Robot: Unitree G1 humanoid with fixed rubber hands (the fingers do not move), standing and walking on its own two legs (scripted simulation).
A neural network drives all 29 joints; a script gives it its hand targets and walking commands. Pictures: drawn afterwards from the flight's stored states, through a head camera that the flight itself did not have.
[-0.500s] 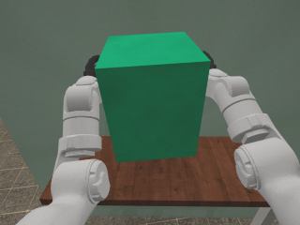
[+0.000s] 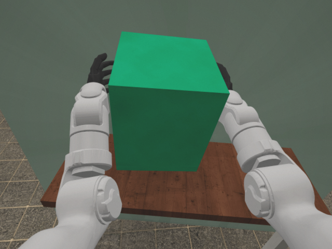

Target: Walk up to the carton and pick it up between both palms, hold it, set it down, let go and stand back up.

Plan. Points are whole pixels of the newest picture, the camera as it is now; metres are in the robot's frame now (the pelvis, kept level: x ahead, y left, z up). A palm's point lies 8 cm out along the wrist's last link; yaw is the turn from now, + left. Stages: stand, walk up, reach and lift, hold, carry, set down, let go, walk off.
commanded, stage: set down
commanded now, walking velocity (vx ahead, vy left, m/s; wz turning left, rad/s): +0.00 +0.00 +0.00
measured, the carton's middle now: (161, 105) +0.39 +0.03 +0.20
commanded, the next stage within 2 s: none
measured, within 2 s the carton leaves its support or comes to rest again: neither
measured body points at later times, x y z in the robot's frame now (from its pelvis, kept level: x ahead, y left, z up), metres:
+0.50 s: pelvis +0.01 +0.00 +0.00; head -0.05 +0.02 +0.44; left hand +0.41 +0.17 +0.23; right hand +0.42 -0.13 +0.21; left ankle +0.03 +0.13 -0.75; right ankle -0.01 -0.10 -0.75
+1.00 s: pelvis +0.01 -0.02 +0.00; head -0.03 +0.01 +0.45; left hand +0.40 +0.17 +0.18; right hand +0.43 -0.13 +0.17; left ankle +0.03 +0.13 -0.75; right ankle -0.01 -0.10 -0.75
